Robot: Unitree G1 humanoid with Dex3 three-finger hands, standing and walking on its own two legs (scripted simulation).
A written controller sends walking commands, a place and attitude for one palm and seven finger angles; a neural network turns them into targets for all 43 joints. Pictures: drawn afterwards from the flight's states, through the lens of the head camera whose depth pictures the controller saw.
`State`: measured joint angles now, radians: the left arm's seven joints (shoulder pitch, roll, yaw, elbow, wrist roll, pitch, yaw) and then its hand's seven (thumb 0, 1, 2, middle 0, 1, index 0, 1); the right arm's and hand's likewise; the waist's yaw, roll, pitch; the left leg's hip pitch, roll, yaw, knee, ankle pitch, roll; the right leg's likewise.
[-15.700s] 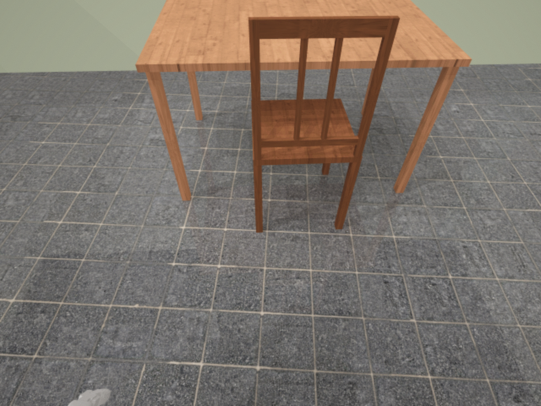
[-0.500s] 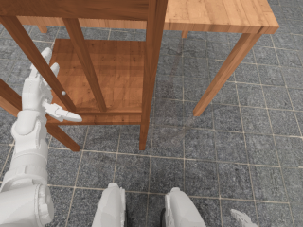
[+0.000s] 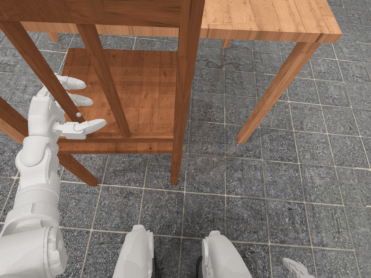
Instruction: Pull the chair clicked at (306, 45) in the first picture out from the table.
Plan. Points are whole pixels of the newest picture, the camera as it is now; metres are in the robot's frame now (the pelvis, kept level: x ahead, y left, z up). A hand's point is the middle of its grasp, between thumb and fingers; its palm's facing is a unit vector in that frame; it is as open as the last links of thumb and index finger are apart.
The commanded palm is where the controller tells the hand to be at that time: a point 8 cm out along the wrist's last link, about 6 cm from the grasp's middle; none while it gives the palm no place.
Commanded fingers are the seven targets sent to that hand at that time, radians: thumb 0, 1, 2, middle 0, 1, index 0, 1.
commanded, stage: hook a spindle and tug to test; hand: left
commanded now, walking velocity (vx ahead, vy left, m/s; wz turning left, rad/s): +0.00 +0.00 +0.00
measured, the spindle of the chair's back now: (61, 96) +0.46 +0.24 +0.06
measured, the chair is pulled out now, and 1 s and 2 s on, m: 0.00 0.04 0.17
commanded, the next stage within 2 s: step backward, pulling the chair out in 0.86 s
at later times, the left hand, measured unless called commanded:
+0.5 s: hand (78, 118) +0.43 +0.22 +0.03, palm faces +0.01 -1.00 -0.03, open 4.9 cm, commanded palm +0.40 +0.26 +0.03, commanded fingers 0.00 0.90 0.90 -0.50 -1.45 -0.50 -1.45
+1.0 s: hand (80, 134) +0.40 +0.21 +0.03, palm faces +0.03 -1.00 -0.08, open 5.0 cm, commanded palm +0.37 +0.26 +0.03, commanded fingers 0.00 0.90 0.90 -0.50 -1.45 -0.50 -1.45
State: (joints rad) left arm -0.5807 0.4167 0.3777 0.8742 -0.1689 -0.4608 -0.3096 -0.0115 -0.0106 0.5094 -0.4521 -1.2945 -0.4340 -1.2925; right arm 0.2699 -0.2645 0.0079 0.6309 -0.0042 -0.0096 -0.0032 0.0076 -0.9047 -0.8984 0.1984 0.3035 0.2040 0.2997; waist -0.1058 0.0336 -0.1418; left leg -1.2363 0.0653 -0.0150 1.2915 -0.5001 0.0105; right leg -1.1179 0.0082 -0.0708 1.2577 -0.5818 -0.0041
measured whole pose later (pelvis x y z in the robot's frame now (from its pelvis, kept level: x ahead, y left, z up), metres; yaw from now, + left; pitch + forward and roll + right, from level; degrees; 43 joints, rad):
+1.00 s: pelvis +0.01 +0.00 +0.01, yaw +1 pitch +22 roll -3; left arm -0.36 0.33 0.30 0.65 -0.16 -0.45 -0.24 0.00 0.76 0.82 -0.50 -1.45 -0.46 -1.45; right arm 0.23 -0.25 0.00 0.61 0.01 -0.02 -0.01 0.01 -0.90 -0.90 0.20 0.30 0.20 0.30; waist -0.07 0.03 -0.12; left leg -1.14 0.06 -0.01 1.25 -0.50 0.01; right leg -1.03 0.00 -0.06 1.23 -0.59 0.00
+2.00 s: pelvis -0.07 +0.01 +0.10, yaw +0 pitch +1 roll -2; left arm -0.44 0.20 0.03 1.05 -0.07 -0.25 0.10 0.01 0.70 0.81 -0.35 -1.21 -0.49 -1.45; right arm 0.21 -0.24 0.00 0.74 0.03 -0.04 -0.12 0.01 -0.90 -0.90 0.20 0.30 0.20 0.30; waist -0.03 0.03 0.13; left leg -0.51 0.05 0.04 0.59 -0.11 0.03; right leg -0.43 0.00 0.00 0.75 -0.46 -0.01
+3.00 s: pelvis -0.21 +0.00 +0.10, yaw +1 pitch +0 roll +0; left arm -0.44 0.22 0.07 1.04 -0.02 -0.26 0.10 0.00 0.66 0.83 -0.37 -1.30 -0.49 -1.45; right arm 0.21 -0.23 0.00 0.77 0.03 -0.02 -0.11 0.01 -0.90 -0.90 0.20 0.30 0.21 0.30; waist -0.05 0.01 0.14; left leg -0.52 0.01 -0.03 0.79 -0.39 -0.03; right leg -0.48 -0.05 -0.01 0.66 -0.18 0.02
